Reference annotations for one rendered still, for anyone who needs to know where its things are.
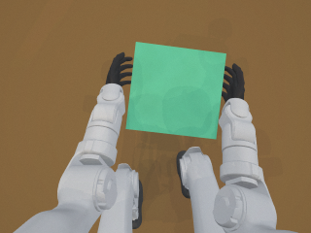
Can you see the robot left forearm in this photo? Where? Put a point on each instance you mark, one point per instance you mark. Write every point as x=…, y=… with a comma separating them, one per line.
x=98, y=146

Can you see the robot right forearm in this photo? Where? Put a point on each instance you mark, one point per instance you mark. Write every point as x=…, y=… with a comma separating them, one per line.
x=239, y=147

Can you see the robot right shin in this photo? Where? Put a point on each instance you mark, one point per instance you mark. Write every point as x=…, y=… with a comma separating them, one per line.
x=194, y=150

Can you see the carton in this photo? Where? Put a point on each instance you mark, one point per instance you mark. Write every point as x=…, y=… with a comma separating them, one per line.
x=176, y=90

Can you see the left robot hand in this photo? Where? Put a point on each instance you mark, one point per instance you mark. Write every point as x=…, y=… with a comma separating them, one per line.
x=114, y=74

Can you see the right robot thigh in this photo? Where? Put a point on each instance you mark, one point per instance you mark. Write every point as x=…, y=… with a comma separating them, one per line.
x=198, y=176

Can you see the robot right upper arm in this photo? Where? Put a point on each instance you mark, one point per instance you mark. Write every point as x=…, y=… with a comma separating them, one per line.
x=238, y=209

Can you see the robot left upper arm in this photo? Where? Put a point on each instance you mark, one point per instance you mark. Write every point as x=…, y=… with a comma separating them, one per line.
x=84, y=193

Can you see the right robot hand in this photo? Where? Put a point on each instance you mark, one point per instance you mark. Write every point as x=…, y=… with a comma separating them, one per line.
x=235, y=88

